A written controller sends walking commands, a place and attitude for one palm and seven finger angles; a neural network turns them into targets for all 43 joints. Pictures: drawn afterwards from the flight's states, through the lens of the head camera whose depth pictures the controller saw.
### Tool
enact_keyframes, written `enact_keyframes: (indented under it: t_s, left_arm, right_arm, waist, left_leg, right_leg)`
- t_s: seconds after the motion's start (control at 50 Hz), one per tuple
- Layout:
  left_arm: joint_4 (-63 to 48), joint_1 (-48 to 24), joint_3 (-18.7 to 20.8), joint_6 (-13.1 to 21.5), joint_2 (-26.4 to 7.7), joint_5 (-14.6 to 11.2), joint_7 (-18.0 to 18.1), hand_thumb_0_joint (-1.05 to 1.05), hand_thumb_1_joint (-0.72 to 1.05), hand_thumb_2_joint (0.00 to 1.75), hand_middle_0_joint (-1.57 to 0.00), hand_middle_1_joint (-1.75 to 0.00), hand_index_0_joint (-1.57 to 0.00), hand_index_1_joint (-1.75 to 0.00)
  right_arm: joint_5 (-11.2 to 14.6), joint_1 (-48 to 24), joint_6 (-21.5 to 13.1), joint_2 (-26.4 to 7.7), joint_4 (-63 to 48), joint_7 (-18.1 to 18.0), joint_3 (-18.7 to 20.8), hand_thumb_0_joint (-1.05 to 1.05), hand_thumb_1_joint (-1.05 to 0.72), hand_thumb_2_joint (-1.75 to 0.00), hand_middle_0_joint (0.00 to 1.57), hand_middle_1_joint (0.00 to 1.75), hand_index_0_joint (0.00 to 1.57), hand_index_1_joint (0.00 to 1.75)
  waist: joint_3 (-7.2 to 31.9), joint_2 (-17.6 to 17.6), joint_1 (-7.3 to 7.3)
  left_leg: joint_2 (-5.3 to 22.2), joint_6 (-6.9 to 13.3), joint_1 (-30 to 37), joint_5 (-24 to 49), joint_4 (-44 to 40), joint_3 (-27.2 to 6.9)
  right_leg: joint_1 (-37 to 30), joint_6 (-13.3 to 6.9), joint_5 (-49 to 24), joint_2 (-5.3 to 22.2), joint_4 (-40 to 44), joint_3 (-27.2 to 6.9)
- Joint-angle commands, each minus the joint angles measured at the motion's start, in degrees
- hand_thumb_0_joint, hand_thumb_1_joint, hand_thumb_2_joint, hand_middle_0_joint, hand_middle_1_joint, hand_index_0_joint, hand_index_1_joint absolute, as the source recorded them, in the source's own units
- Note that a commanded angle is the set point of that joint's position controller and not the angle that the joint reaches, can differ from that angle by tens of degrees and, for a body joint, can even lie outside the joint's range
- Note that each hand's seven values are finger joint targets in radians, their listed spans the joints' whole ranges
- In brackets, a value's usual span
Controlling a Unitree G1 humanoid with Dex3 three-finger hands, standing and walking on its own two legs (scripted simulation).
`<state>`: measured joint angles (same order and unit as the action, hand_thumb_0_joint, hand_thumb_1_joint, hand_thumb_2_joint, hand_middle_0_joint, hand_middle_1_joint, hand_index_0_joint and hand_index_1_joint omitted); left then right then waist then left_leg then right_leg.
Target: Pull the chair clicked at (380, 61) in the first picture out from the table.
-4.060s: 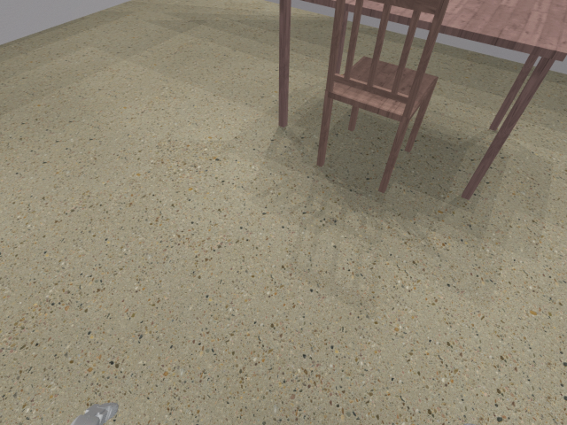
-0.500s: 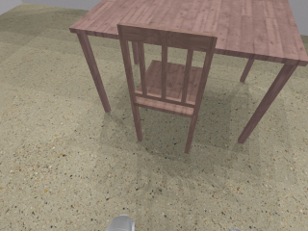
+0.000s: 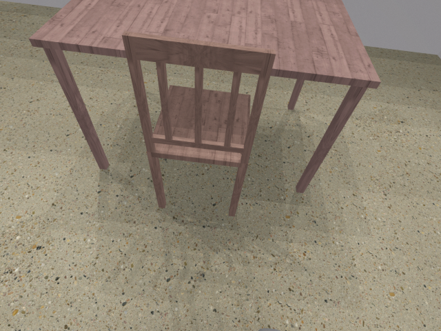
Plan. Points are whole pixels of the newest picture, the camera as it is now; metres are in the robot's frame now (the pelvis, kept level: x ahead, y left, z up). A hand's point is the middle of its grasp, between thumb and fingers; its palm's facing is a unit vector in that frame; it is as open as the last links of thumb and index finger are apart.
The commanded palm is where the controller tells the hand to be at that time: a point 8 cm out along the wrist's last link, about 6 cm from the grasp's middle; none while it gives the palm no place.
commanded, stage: take the last steps up to it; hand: left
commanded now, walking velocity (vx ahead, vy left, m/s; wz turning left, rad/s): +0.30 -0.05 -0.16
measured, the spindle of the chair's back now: (198, 108) +0.74 +0.11 -0.10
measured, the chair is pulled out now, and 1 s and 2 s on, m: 0.00 0.00 0.00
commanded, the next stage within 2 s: come to a stop and stand still in 0.84 s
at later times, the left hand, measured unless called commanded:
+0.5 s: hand out of the picture +0.05 +0.12 -0.17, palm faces +0.00 -0.98 -0.20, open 7.3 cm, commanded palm none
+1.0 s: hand (158, 249) +0.31 +0.16 -0.17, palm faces -0.02 -0.98 -0.21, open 7.3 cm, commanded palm none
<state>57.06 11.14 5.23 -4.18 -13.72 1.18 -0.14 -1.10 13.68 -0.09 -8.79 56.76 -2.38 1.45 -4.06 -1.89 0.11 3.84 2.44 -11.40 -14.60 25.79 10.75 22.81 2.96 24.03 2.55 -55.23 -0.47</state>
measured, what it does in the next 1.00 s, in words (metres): walks ahead: right foot, then left foot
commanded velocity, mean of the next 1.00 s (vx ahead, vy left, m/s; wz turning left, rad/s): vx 0.21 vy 0.00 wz -0.02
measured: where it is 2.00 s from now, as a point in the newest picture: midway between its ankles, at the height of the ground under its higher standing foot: outside the picture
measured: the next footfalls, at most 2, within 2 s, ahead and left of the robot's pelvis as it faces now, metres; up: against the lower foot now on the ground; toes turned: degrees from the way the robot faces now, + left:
right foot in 0.18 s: +0.00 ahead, -0.14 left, +0.00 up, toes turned -8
left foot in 0.66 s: +0.28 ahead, +0.06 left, +0.00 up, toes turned +5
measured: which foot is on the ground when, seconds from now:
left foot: down 0.00-0.18, up 0.20-0.64, down 0.66-1.00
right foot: up 0.00-0.16, down 0.18-0.66, up 0.68-1.00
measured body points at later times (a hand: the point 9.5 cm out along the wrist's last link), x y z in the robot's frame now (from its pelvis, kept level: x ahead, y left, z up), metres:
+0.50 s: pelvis +0.08 -0.05 +0.00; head +0.10 -0.07 +0.44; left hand +0.05 +0.17 -0.15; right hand +0.09 -0.29 -0.17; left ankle +0.17 +0.08 -0.69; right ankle -0.04 -0.13 -0.74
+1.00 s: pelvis +0.25 -0.02 -0.01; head +0.26 -0.03 +0.44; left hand +0.31 +0.21 -0.16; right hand +0.25 -0.25 -0.16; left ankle +0.24 +0.06 -0.74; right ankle +0.30 -0.16 -0.71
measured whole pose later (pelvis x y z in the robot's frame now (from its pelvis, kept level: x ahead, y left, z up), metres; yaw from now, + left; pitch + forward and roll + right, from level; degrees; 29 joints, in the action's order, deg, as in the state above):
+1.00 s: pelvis +0.25 -0.02 -0.01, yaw -3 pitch -1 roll +1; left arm 59.1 12.4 3.2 0.0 -10.0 1.7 0.7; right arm -1.0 16.1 -2.7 -8.5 61.5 -1.2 1.7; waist -2.2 -1.5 0.4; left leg -1.4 3.4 -8.6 -14.5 24.2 8.9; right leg 25.6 0.1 17.0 5.2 -44.2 3.0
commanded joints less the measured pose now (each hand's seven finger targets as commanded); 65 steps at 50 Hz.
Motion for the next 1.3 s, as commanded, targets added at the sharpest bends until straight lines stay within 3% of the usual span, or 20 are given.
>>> enact_keyframes:
  t_s: [0.0, 0.06, 0.12, 0.14, 0.16, 0.18, 0.22, 0.3, 0.52, 0.6, 0.64, 0.66, 0.72, 0.78, 0.94, 1.02, 1.06, 1.08, 1.12, 1.28]
  left_arm:
    - [-4.47, -2.75, -1.15, 1.73, -0.28, 0.15, -0.58, 0.0, 0.9, 0.9, -0.2, -0.3, -0.2, -0.3]
    - [-4.48, -3.68, -1.56, 2.56, -0.07, 0.26, -1.07, 0.0, 0.9, 0.9, -0.2, -0.3, -0.2, -0.3]
    - [-1.21, 3.19, -1.42, 3.86, -0.83, 0.18, -0.89, 0.0, 0.9, 0.9, -0.2, -0.3, -0.2, -0.3]
    - [0.5, 7.52, -0.88, 4.53, -3.43, 0.33, -0.27, 0.0, 0.9, 0.9, -0.2, -0.3, -0.2, -0.3]
    - [2.31, 12.45, -0.02, 4.98, -8.86, 0.5, 0.52, 0.0, 0.9, 0.9, -0.2, -0.3, -0.2, -0.3]
    - [2.84, 15.23, -0.31, 4.91, -9.63, -0.37, 1.08, 0.0, 0.9, 0.9, -0.2, -0.3, -0.2, -0.3]
    - [2.5, 10.82, -0.39, 5.4, -6.14, -0.27, 1.53, 0.0, 0.9, 0.9, -0.2, -0.3, -0.2, -0.3]
    - [2.15, 8.91, -2.04, 7.44, -1.35, -0.24, 1.25, 0.0, 0.9, 0.9, -0.2, -0.3, -0.2, -0.3]
    - [6.48, 15.69, -2.29, 8.47, -3.05, 0.3, 1.94, 0.0, 0.9, 0.9, -0.2, -0.3, -0.2, -0.3]
    - [6.58, 14.27, -2.06, 8.42, -3.71, -0.29, 1.8, 0.0, 0.9, 0.9, -0.2, -0.3, -0.2, -0.3]
    - [4.29, 17.07, -3.0, 8.22, 1.48, -1.6, 1.05, 0.0, 0.9, 0.9, -0.2, -0.3, -0.2, -0.3]
    - [3.55, 14.27, -2.36, 7.86, -0.01, -1.03, 1.43, 0.0, 0.9, 0.9, -0.2, -0.3, -0.2, -0.3]
    - [3.94, 10.3, -2.19, 6.78, 1.95, -0.02, 0.28, 0.0, 0.9, 0.9, -0.2, -0.3, -0.2, -0.3]
    - [4.7, 14.52, -2.33, 5.09, 4.12, 0.37, 0.34, 0.0, 0.9, 0.9, -0.2, -0.3, -0.2, -0.3]
    - [0.32, 5.3, -2.77, 4.71, 3.88, 0.45, 0.67, 0.0, 0.9, 0.9, -0.2, -0.3, -0.2, -0.3]
    - [2.58, 9.92, -2.98, 5.72, 0.26, 0.18, 1.91, 0.0, 0.9, 0.9, -0.2, -0.3, -0.2, -0.3]
    - [2.46, 7.46, -2.99, 6.19, -4.51, -0.31, 2.33, 0.0, 0.9, 0.9, -0.2, -0.3, -0.2, -0.3]
    - [1.62, 6.07, -2.9, 5.64, -5.18, -0.49, 2.35, 0.0, 0.9, 0.9, -0.2, -0.3, -0.2, -0.3]
    - [1.68, 4.49, -2.37, 5.35, -5.28, -0.61, 2.79, 0.0, 0.9, 0.9, -0.2, -0.3, -0.2, -0.3]
    - [-0.1, 0.78, -0.19, 3.79, -6.13, 0.6, 3.7, 0.0, 0.9, 0.9, -0.2, -0.3, -0.2, -0.3]
  right_arm:
    - [-0.88, 6.71, -0.67, -11.28, -0.51, 0.07, 2.92, 0.0, -0.9, -0.9, 0.2, 0.3, 0.2, 0.3]
    - [-1.03, 7.81, -0.82, -12.11, 0.86, 0.53, 3.34, 0.0, -0.9, -0.9, 0.2, 0.3, 0.2, 0.3]
    - [-0.47, 6.48, -0.76, -10.63, 1.85, 1.07, 3.02, 0.0, -0.9, -0.9, 0.2, 0.3, 0.2, 0.3]
    - [0.06, 5.68, -1.0, -7.82, 1.41, 1.42, 2.29, 0.0, -0.9, -0.9, 0.2, 0.3, 0.2, 0.3]
    - [0.32, 2.33, -1.25, -3.98, -0.89, 1.74, 1.01, 0.0, -0.9, -0.9, 0.2, 0.3, 0.2, 0.3]
    - [-0.47, -2.73, -0.88, -7.18, -2.62, 1.97, 1.38, 0.0, -0.9, -0.9, 0.2, 0.3, 0.2, 0.3]
    - [-0.68, -2.08, -0.46, -6.51, -0.9, 2.59, 2.14, 0.0, -0.9, -0.9, 0.2, 0.3, 0.2, 0.3]
    - [-0.8, 2.78, -0.54, -4.59, 2.32, 3.0, 2.21, 0.0, -0.9, -0.9, 0.2, 0.3, 0.2, 0.3]
    - [0.17, -6.85, -1.79, -3.43, -1.73, 4.07, 1.53, 0.0, -0.9, -0.9, 0.2, 0.3, 0.2, 0.3]
    - [-0.6, 10.79, -2.98, -6.94, 3.42, 2.47, 2.36, 0.0, -0.9, -0.9, 0.2, 0.3, 0.2, 0.3]
    - [-0.68, 19.93, -3.05, -16.54, 4.8, 1.33, 4.11, 0.0, -0.9, -0.9, 0.2, 0.3, 0.2, 0.3]
    - [0.2, 15.76, -2.44, -15.69, 4.0, 1.16, 3.76, 0.0, -0.9, -0.9, 0.2, 0.3, 0.2, 0.3]
    - [0.21, 3.51, -3.63, -6.77, 1.39, 0.76, 1.39, 0.0, -0.9, -0.9, 0.2, 0.3, 0.2, 0.3]
    - [0.32, 2.04, -4.28, -5.39, 1.46, 0.8, 0.76, 0.0, -0.9, -0.9, 0.2, 0.3, 0.2, 0.3]
    - [-0.24, 4.3, -3.07, -6.57, 2.44, 0.99, 1.32, 0.0, -0.9, -0.9, 0.2, 0.3, 0.2, 0.3]
    - [0.49, 4.01, -2.31, -4.32, 3.67, 0.55, 0.41, 0.0, -0.9, -0.9, 0.2, 0.3, 0.2, 0.3]
    - [1.22, 8.14, -1.32, -2.27, 4.37, 0.84, 0.2, 0.0, -0.9, -0.9, 0.2, 0.3, 0.2, 0.3]
    - [1.18, 9.27, -0.67, -2.2, 4.88, 0.87, 0.58, 0.0, -0.9, -0.9, 0.2, 0.3, 0.2, 0.3]
    - [1.08, 9.47, 0.74, -2.83, 5.83, 0.67, 0.93, 0.0, -0.9, -0.9, 0.2, 0.3, 0.2, 0.3]
    - [0.95, 6.36, 2.17, -2.38, 3.06, 0.51, 2.04, 0.0, -0.9, -0.9, 0.2, 0.3, 0.2, 0.3]
  waist:
    - [5.26, 11.95, 3.26]
    - [4.1, 11.16, 3.49]
    - [5.17, 6.42, -0.36]
    - [6.23, -0.86, -2.36]
    - [4.4, -16.59, -4.88]
    - [1.57, -11.12, -6.54]
    - [-3.38, -10.07, -3.88]
    - [-7.2, -3.9, 0.4]
    - [-4.1, -6.3, -1.12]
    - [6.79, -2.25, 6.81]
    - [17.65, 17.84, 7.15]
    - [13.66, 10.57, 5.83]
    - [-0.63, 4.3, 1.28]
    - [1.4, 6.52, -1.7]
    - [-0.75, 6.9, -0.16]
    - [3.01, -0.72, -2.64]
    - [5.06, -6.24, 0.68]
    - [5.08, -2.33, 1.19]
    - [7.36, -10.72, 0.81]
    - [10.0, -5.18, -0.89]
  left_leg:
    - [15.61, 6.51, 8.94, 11.91, -9.69, -12.63]
    - [16.34, 6.09, 6.6, 1.38, -10.43, -14.43]
    - [11.99, 1.76, -1.99, -6.25, -3.37, -10.01]
    - [8.84, -0.89, -11.53, -10.86, 4.21, -5.07]
    - [1.77, -4.18, -26.03, -20.36, 18.57, 1.47]
    - [2.09, -3.66, -28.66, -20.92, 26.15, -5.25]
    - [3.46, -3.04, -29.09, -12.58, 32.56, -7.3]
    - [3.97, -4.66, -26.5, -1.86, 33.79, -6.86]
    - [0.84, -1.77, -21.75, 1.6, 16.83, -3.76]
    - [-3.66, 1.5, 6.7, 8.35, 4.57, -3.0]
    - [21.75, 12.68, 25.73, 24.31, -3.87, -36.58]
    - [22.18, 14.33, 18.72, 17.09, -7.61, -35.93]
    - [14.96, 8.98, -1.9, 4.92, -13.26, -22.56]
    - [10.9, 7.6, -6.32, 13.26, -13.73, -13.55]
    - [11.44, 9.21, -3.73, 14.88, -11.96, -12.89]
    - [4.87, 0.92, -4.67, 15.98, 0.74, -8.38]
    - [-0.61, -2.86, -5.73, -5.22, 1.71, -7.26]
    - [-0.8, -2.92, -2.85, -4.13, 1.65, -7.71]
    - [-0.61, -3.61, -1.72, -4.36, 5.03, -6.33]
    - [-1.6, -4.65, -7.54, -14.69, 17.37, -9.5]
  right_leg:
    - [1.87, -0.85, 3.72, -0.09, 9.1, 4.06]
    - [-1.98, -2.27, 4.19, -0.81, 17.04, 5.35]
    - [-17.3, -3.76, -7.27, -1.64, 33.91, 6.32]
    - [-27.39, -6.07, -4.26, 4.98, 38.06, -1.19]
    - [-33.53, -11.46, -0.45, 17.66, 44.44, -19.12]
    - [-27.58, -15.29, 1.39, 21.21, 46.44, -22.48]
    - [-21.08, -14.32, 7.48, 17.51, 48.46, -18.54]
    - [-16.85, -11.87, -17.08, 12.5, 46.32, -5.14]
    - [-24.62, -11.25, -43.11, 12.19, 40.63, -0.23]
    - [-18.18, -7.79, -52.04, 7.88, 14.76, 4.21]
    - [5.03, -4.51, 8.37, -4.72, -17.14, 5.13]
    - [6.74, -5.88, 9.3, -1.63, -22.71, 0.23]
    - [6.98, -4.73, -2.93, 3.75, -18.63, -0.35]
    - [1.41, -3.44, -5.12, 3.85, -10.1, 1.36]
    - [-1.28, -2.63, -7.13, 2.57, 12.68, 3.65]
    - [-16.32, -2.05, -29.49, 3.97, 32.24, -0.02]
    - [-16.63, -8.75, -51.66, 15.7, 30.68, -9.74]
    - [-14.41, -9.79, -52.49, 16.28, 29.88, -7.3]
    - [-14.97, -10.53, -51.6, 14.96, 30.87, -7.69]
    - [-17.89, -15.16, -53.28, 17.77, 31.5, -7.43]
